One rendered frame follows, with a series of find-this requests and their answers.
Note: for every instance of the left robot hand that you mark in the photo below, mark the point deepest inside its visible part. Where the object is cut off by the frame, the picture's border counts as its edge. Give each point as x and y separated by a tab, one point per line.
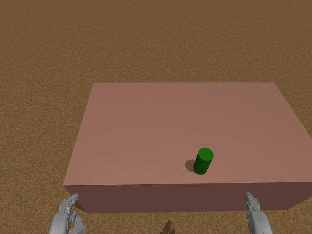
62	220

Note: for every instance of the can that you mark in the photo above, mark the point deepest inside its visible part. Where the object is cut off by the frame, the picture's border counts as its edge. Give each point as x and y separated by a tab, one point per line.
203	160

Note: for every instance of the right robot hand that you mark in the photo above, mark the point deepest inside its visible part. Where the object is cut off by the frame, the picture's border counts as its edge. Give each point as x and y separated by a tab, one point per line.
257	220

